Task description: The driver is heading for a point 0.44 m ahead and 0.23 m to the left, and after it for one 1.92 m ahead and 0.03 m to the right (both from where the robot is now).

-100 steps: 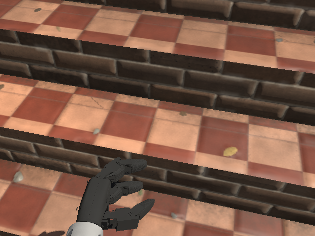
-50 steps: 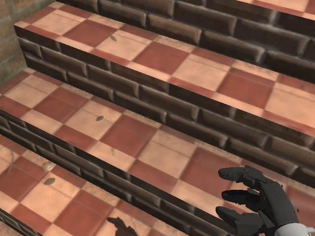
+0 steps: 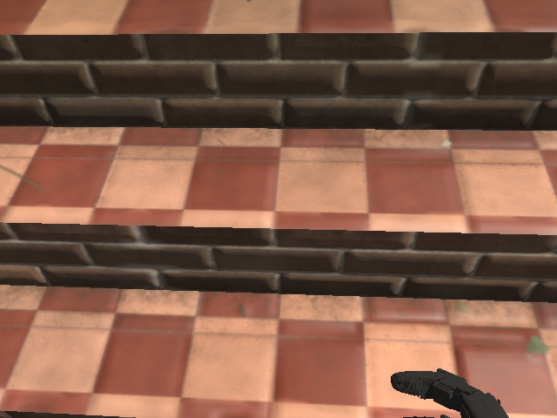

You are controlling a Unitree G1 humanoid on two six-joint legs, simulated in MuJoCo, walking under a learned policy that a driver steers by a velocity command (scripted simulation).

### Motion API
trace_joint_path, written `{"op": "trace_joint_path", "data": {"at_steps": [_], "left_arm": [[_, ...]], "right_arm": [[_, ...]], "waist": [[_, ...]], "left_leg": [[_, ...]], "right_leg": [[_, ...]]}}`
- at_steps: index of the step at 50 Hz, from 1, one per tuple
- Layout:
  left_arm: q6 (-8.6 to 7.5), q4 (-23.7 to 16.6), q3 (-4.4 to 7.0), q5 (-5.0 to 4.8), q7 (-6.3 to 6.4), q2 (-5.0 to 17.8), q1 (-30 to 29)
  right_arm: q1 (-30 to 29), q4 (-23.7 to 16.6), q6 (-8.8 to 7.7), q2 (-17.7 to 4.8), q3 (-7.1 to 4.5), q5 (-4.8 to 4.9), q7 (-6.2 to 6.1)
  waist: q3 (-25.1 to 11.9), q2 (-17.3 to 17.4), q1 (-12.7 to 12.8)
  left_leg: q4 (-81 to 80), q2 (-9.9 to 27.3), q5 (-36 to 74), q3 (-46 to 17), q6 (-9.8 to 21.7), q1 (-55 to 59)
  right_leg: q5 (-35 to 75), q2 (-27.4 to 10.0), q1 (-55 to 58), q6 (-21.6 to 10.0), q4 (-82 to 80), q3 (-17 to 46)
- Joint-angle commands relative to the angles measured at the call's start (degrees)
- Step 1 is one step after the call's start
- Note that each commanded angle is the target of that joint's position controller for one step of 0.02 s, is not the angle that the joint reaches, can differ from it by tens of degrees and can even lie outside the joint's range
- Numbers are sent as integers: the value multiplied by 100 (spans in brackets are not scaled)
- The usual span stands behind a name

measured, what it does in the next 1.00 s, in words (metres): climbs, turning left: left foot 0.20 m higher, then right foot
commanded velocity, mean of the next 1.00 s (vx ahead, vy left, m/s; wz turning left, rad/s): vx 0.94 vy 0.00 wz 0.82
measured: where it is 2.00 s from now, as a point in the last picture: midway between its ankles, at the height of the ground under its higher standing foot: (103, 383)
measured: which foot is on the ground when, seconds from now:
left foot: up 0.00-0.00, down 0.02-0.30, up 0.32-0.76, down 0.78-1.00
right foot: down 0.00-0.04, up 0.06-0.32, down 0.34-0.78, up 0.80-1.00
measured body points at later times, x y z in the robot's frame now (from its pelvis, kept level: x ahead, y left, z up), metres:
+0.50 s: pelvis +0.17 -0.11 +0.13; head +0.15 -0.10 +0.58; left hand +0.14 +0.16 +0.00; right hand +0.48 -0.25 +0.12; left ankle +0.14 +0.02 -0.35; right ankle +0.17 -0.27 -0.56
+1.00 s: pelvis +0.30 +0.11 +0.18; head +0.32 +0.14 +0.63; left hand +0.32 +0.41 +0.12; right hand +0.50 -0.05 +0.05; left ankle +0.26 +0.18 -0.56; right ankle +0.38 +0.00 -0.08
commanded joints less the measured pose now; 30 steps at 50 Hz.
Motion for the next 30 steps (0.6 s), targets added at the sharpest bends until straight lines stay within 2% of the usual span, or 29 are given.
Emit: {"op": "trace_joint_path", "data": {"at_steps": [1, 2, 3, 4, 5, 6, 7, 8, 9, 10, 11, 12, 13, 14, 15, 16, 17, 18, 19, 20, 21, 22, 23, 24, 25, 26, 27, 29, 30], "left_arm": [[-11, -1229, 620, -136, 391, 2267, -1485], [-71, -2038, 562, -265, 246, 2094, -2701], [-265, -2736, 234, -280, -111, 709, -3051], [-497, -3275, -39, -135, -545, -109, -3120], [-566, -3562, -109, 85, -833, -184, -2982], [-526, -3623, -222, 261, -1038, -429, -2857], [-431, -3610, -342, 335, -1114, -599, -2658], [-378, -3660, -434, 311, -1140, -733, -2462], [-316, -3568, -435, 166, -1063, -601, -2213], [-238, -3564, -450, 109, -924, -394, -2171], [-130, -3328, -433, 133, -792, -135, -1934], [-73, -3153, -492, 194, -641, -286, -1966], [-65, -3092, -536, 222, -572, -369, -2079], [-36, -2837, -427, 161, -511, -249, -1598], [-15, -2381, -166, -102, -468, -65, -563], [22, -1971, 0, -232, -515, 33, -192], [-58, -1483, 69, -157, -611, 47, 221], [-106, -1307, 91, 3, -689, 163, -154], [-117, -1446, 214, -186, -639, 336, -752], [-50, -1517, 425, -480, -514, 664, -1037], [86, -1410, 388, -480, -514, 469, -912], [92, -1115, 439, -455, -518, 586, -795], [25, -979, 437, -424, -513, 491, -1026], [-40, -953, 433, -293, -476, 404, -1026], [-117, -801, 495, -230, -413, 503, -909], [-170, -643, 559, -207, -331, 573, -735], [-214, -593, 615, -226, -297, 751, -578], [-230, -493, 661, -199, -298, 877, -272], [-196, -399, 672, -221, -279, 922, 60]], "right_arm": [[2784, 125, 252, -1667, -758, -236, -33], [4235, 666, 61, -1975, -828, -299, -3], [3143, 1007, -162, -1545, -609, -572, -246], [2575, 881, -423, -535, -352, -601, -366], [2569, 910, -719, 137, -137, -471, -381], [2384, 912, -810, 333, -117, -302, -275], [1861, 768, -883, 184, -170, -197, -356], [1224, 536, -818, -76, -197, -173, -417], [880, 379, -814, -414, -247, -216, -472], [307, 228, -776, -713, -237, -330, -588], [-28, 154, -837, -961, -273, -222, -628], [160, 204, -869, -1047, -282, -174, -644], [509, 312, -790, -1005, -301, -44, -644], [721, 361, -728, -1124, -356, 81, -640], [309, 198, -714, -1094, -389, 46, -651], [138, 105, -737, -755, -363, -79, -562], [-441, -296, -862, -237, -211, -102, -345], [-40, -420, -942, -74, -255, 19, -222], [1370, -344, -803, -384, -342, 189, -126], [1424, -551, -665, -307, -318, 364, -177], [523, -733, -476, -268, -275, 310, -304], [179, -892, -328, -250, -234, 310, -411], [326, -918, -232, -460, -262, 252, -468], [276, -900, -155, -642, -308, 130, -501], [198, -971, -150, -587, -288, 187, -499], [58, -1067, -196, -549, -239, 167, -427], [-93, -1120, -197, -560, -239, 221, -354], [-458, -1046, -242, -629, -252, 159, -208], [-806, -1188, -218, -572, -197, 207, -130]], "waist": [[-1975, -664, -1631], [-1819, 1308, -2250], [-1512, 3583, -1059], [-646, 2721, -401], [-296, 1322, -12], [405, -357, 397], [729, -1060, 702], [701, -1214, 1009], [634, -1178, 1151], [345, -1265, 1355], [151, -1172, 1528], [-141, -1095, 1448], [-529, -1134, 1333], [-1007, -947, 1406], [-1313, -506, 1916], [-1181, -637, 1927], [-436, -154, 1911], [-269, -758, 1144], [-957, -831, 208], [-869, -1205, 36], [93, -656, 416], [576, -433, 406], [841, -129, 216], [843, 167, 298], [775, 213, 313], [572, 514, 363], [482, 553, 465], [267, 601, 739], [261, 533, 880]], "left_leg": [[-2803, 131, -1551, -203, 594, 3940], [-4557, 418, 1096, -1229, 1247, 5167], [-5119, 444, 1117, -3872, 1987, 5779], [-5528, 720, -98, -4822, 1657, 4151], [-5517, 897, -628, -5399, 1512, 3260], [-5555, 754, -489, -5480, 1383, 2411], [-5180, 760, -160, -5167, 1148, 1513], [-5379, 853, 99, -4979, 1049, 1038], [-5689, 870, 455, -4603, 966, 880], [-6147, 754, 861, -4060, 834, 73], [-5840, 717, 1962, -3600, 776, -748], [-5370, 639, 3341, -3276, 670, -890], [-4822, 348, 3812, -2856, 416, -565], [-4134, 107, 4079, -2426, 315, 102], [-2764, -42, 3682, -2322, 165, -27], [-1453, -259, 1514, -2086, 101, -151], [-4, -46, 597, -1961, 97, -486], [1853, 119, -7, -1741, -292, -1266], [2298, 848, -396, -2200, -632, -1775], [2183, 1661, -111, -2456, -698, -1746], [2508, 1600, 35, -2188, -759, -1894], [2784, 1704, 253, -2108, -789, -2149], [2315, 1834, 583, -2227, -843, -1995], [2130, 1816, 793, -2078, -919, -1823], [1903, 1977, 1043, -2085, -919, -1483], [1573, 2096, 1223, -2063, -891, -1404], [1131, 2174, 1218, -1910, -841, -1318], [214, 2225, 1291, -1597, -713, -1184], [-706, 2268, 1291, -1390, -624, -800]], "right_leg": [[12839, -1707, 353, 596, 2924, 1028], [7380, -592, -990, 872, 5993, 791], [-727, 612, -3764, 892, 8707, 2244], [-1687, 263, -4344, 447, 9550, 3232], [-2090, 396, -4555, 259, 9639, 3602], [-2278, 470, -4856, 71, 9974, 3397], [-2457, 218, -5079, -2, 10182, 3516], [-2669, 182, -5054, -25, 10587, 3566], [-2571, 28, -4939, 148, 10005, 3339], [-1929, -126, -3899, 408, 8587, 2641], [-1186, -90, -2765, 606, 8244, 2122], [-719, -76, -2034, 608, 7496, 1614], [-737, -89, -1460, 442, 6048, 1577], [-715, -10, -747, 244, 4341, 1495], [-346, -130, 188, 33, 3235, 1942], [413, -389, 439, -147, 2340, 2359], [1007, -693, 300, -432, 1454, 2895], [4234, -1622, 373, -1039, 1605, 3863], [2784, -2368, 807, -1473, 1271, 4796], [-1062, -2882, -36, -1441, 335, 6039], [-2818, -2484, -1030, -1195, -336, 5710], [-2961, -2344, -1364, -1071, -638, 5439], [-2346, -2156, -1701, -964, -560, 4911], [-1651, -1976, -1673, -849, -654, 4300], [-1299, -1941, -1810, -745, -665, 3912], [-1125, -1926, -1537, -685, -754, 3489], [-883, -1882, -1176, -579, -786, 3119], [30, -1801, -388, -467, -753, 2276], [-91, -1685, -233, -366, -897, 1921]]}}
